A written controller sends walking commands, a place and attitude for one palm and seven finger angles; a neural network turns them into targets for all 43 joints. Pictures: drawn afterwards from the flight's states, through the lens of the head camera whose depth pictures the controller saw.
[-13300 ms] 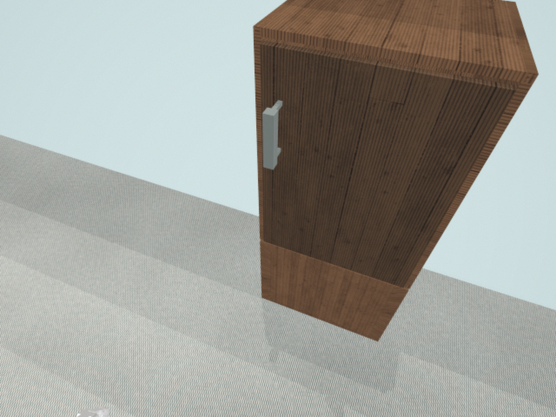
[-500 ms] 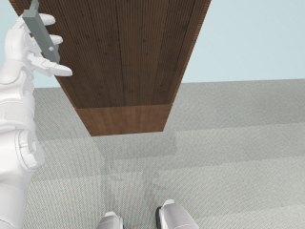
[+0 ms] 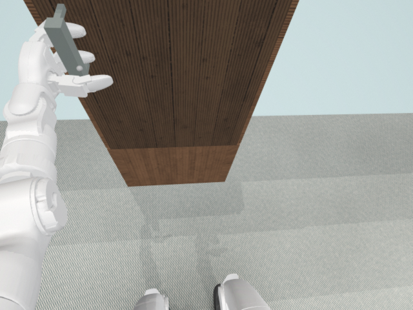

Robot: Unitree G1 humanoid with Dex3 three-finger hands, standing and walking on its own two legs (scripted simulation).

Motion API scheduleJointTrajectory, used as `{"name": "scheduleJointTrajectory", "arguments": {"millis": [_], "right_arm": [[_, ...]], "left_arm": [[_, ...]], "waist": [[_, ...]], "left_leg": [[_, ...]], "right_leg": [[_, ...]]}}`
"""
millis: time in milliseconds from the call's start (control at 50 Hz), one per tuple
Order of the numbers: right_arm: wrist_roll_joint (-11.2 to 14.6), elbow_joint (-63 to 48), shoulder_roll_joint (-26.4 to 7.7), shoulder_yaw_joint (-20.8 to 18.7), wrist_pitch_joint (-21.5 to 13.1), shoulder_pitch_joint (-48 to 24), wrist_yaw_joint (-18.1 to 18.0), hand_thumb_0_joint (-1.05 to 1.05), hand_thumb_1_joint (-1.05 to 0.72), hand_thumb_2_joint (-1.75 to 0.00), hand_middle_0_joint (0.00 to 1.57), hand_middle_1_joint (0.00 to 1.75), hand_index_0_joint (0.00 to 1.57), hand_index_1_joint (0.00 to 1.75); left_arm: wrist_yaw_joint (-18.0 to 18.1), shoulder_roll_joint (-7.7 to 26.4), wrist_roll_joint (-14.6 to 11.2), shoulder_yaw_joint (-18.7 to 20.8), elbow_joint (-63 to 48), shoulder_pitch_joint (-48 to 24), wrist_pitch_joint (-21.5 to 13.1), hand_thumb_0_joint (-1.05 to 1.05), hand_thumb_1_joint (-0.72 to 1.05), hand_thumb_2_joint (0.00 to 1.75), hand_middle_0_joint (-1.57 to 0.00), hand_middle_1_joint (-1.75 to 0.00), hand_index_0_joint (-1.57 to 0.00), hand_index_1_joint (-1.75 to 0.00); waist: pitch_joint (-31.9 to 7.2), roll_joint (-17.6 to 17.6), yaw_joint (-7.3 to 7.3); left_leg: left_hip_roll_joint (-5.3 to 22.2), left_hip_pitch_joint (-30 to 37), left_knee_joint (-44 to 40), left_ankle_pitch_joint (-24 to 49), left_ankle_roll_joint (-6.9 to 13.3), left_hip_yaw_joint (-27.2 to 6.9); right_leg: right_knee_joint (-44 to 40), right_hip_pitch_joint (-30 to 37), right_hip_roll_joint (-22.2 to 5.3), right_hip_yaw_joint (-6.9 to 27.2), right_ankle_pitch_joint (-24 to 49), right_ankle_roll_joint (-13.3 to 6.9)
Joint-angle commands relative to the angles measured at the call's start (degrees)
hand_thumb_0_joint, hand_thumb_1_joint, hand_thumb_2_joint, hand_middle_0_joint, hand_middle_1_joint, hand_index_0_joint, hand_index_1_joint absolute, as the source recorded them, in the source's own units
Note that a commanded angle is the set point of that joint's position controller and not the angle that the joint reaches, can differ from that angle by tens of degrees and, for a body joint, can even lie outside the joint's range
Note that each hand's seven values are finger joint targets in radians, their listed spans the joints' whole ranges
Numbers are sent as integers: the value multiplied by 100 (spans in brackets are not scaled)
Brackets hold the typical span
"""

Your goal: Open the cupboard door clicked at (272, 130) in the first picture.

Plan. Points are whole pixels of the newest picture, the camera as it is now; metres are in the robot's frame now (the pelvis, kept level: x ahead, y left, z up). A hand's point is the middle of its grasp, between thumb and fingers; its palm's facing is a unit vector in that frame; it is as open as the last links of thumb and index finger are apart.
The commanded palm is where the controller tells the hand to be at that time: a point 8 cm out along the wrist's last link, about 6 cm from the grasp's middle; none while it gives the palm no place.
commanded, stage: close the thumb around the handle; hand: left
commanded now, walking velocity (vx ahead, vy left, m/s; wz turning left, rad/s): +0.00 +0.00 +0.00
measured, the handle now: (73, 49) +0.58 +0.19 +0.12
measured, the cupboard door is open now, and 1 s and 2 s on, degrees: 0 14 40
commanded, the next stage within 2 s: pull the door open along its arc in 0.40 s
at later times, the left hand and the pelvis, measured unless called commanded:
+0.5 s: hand (84, 70) +0.53 +0.16 +0.11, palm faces -0.02 -1.00 -0.01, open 5.7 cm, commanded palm +0.51 +0.21 +0.11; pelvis +0.00 -0.01 +0.00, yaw +0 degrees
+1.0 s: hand (90, 111) +0.44 +0.15 +0.11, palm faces -0.02 -1.00 +0.03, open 6.0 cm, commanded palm +0.39 +0.20 +0.11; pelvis +0.01 -0.01 +0.02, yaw -2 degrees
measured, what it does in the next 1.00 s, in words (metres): stands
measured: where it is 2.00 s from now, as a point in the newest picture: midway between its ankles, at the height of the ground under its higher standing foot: outside the picture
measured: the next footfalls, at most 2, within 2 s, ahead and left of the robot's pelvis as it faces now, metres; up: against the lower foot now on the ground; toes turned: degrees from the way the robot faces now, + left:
none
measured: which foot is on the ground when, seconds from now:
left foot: down 0.00-1.00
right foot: down 0.00-1.00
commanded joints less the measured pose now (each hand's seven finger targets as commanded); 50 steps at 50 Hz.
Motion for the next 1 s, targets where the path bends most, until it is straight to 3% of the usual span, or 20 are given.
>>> {"name": "scheduleJointTrajectory", "arguments": {"millis": [0,40,80,180,220,260,320,340,400,440,480,500,560,600,680,780,920,940,960,980], "right_arm": [[-14,-216,-1026,-386,-42,1122,-82,0,-90,-90,20,30,20,30],[-5,-220,-1015,-403,-34,1109,-68,0,-90,-90,20,30,20,30],[-6,-231,-1008,-397,-33,1103,-74,0,-90,-90,20,30,20,30],[0,-275,-1001,-384,-12,1054,-65,0,-90,-90,20,30,20,30],[11,-296,-984,-402,-8,1027,-60,0,-90,-90,20,30,20,30],[16,-290,-987,-407,-3,1015,-65,0,-90,-90,20,30,20,30],[29,-257,-1002,-399,0,1013,-95,0,-90,-90,20,30,20,30],[29,-251,-988,-402,-11,998,-96,0,-90,-90,20,30,20,30],[13,-264,-983,-414,-28,1011,-95,0,-90,-90,20,30,20,30],[30,-256,-982,-411,-20,982,-96,0,-90,-90,20,30,20,30],[34,-280,-1000,-414,-17,978,-117,0,-90,-90,20,30,20,30],[45,-235,-1013,-388,-6,950,-137,0,-90,-90,20,30,20,30],[51,-333,-997,-404,-20,919,-139,0,-90,-90,20,30,20,30],[56,-391,-977,-403,-15,881,-124,0,-90,-90,20,30,20,30],[89,-565,-970,-442,23,778,-101,0,-90,-90,20,30,20,30],[180,-822,-905,-477,29,483,-64,0,-90,-90,20,30,20,30],[275,-1055,-737,-512,-107,-21,-19,0,-90,-90,20,30,20,30],[244,-1088,-538,-508,-185,-263,6,0,-90,-90,20,30,20,30],[235,-1047,-531,-490,-253,-359,53,0,-90,-90,20,30,20,30],[226,-1001,-517,-505,-322,-391,72,0,-90,-90,20,30,20,30]], "left_arm": [[22,1198,-110,8,-1422,-2809,-406,0,40,68,-36,-130,-36,-130],[6,1023,-144,-69,-1416,-2616,-398,0,51,73,-37,-131,-37,-131],[35,1093,-175,4,-1515,-2696,-434,0,62,78,-38,-132,-38,-132],[148,1206,-103,96,-1456,-2545,-426,0,90,90,-40,-135,-40,-135],[134,1200,-65,89,-1511,-2381,-459,0,90,90,-40,-135,-40,-135],[88,1107,-127,43,-1483,-2363,-450,0,90,90,-40,-135,-40,-135],[48,1200,-158,83,-1462,-2466,-463,0,90,90,-40,-135,-40,-135],[37,1049,-153,-61,-1489,-2569,-469,0,90,90,-40,-135,-40,-135],[48,1232,-152,102,-1751,-2499,-556,0,90,90,-40,-135,-40,-135],[16,1189,-177,85,-1577,-2301,-514,0,90,90,-40,-135,-40,-135],[12,1371,-190,214,-1692,-2351,-554,0,90,90,-40,-135,-40,-135],[7,1532,-143,242,-1503,-2533,-519,0,90,90,-40,-135,-40,-135],[-59,1429,-212,268,-1580,-2096,-505,0,90,90,-40,-135,-40,-135],[-98,1456,-260,340,-1812,-1873,-558,0,90,90,-40,-135,-40,-135],[-153,1309,-414,386,-2111,-1074,-562,0,90,90,-40,-135,-40,-135],[-138,885,-643,270,-2836,211,-428,0,90,90,-40,-135,-40,-135],[80,57,-853,-170,-4478,1805,-258,0,90,90,-40,-135,-40,-135],[949,-99,-1189,603,-4894,1835,-170,0,90,90,-40,-135,-40,-135],[1387,-724,-1047,38,-4875,2119,-43,0,90,90,-40,-135,-40,-135],[1785,-851,-934,2,-5116,2125,-35,0,90,90,-40,-135,-40,-135]], "waist": [[-2818,821,-141],[-2828,704,-130],[-2798,836,-83],[-2638,576,-53],[-2817,697,3],[-2735,506,-36],[-2661,509,-60],[-2578,540,-128],[-3055,790,9],[-2798,492,-16],[-2835,471,13],[-2649,501,-68],[-2802,391,73],[-3056,723,207],[-2980,391,384],[-2781,189,646],[-2436,130,874],[-2290,84,1352],[-1945,75,1101],[-1770,-125,1074]], "left_leg": [[-111,2087,-524,2757,44,-229],[-101,2125,-512,2811,42,-212],[-121,2111,-525,2892,39,-225],[-161,1785,-565,2580,98,-135],[-162,1900,-567,2668,75,-116],[-156,1866,-578,2630,86,-110],[-159,1791,-582,2542,96,-112],[-155,1827,-600,2522,97,-113],[-177,2021,-567,2801,81,-105],[-166,1831,-571,2695,100,-68],[-184,1758,-581,2655,128,-58],[-181,1602,-583,2457,132,-41],[-212,1557,-644,2405,142,8],[-209,1761,-629,2747,109,24],[-195,1767,-705,3008,126,62],[-207,1711,-926,2998,145,173],[-183,2018,-1194,3153,110,241],[-233,1783,-1260,2925,8,237],[-238,1843,-1337,2597,-25,258],[-238,1784,-1351,2462,-20,232]], "right_leg": [[-317,1116,249,-37,1960,-169],[-327,1125,257,-55,2012,-164],[-303,1188,260,-49,2068,-187],[-338,1428,253,-4,2106,-173],[-335,1492,242,13,2185,-167],[-367,1545,252,16,2211,-157],[-370,1527,246,28,2184,-156],[-388,1451,244,29,2165,-145],[-332,1684,232,64,2415,-161],[-370,1722,243,58,2430,-146],[-362,1862,246,90,2501,-162],[-406,1777,232,123,2385,-132],[-416,2061,217,138,2452,-139],[-332,2154,215,131,2712,-168],[-346,2420,240,104,2990,-188],[-435,2822,211,101,3136,-194],[-561,3057,135,66,3191,-171],[-666,3025,169,-53,2875,-156],[-728,2842,187,-96,2549,-130],[-772,2801,182,-127,2375,-129]]}}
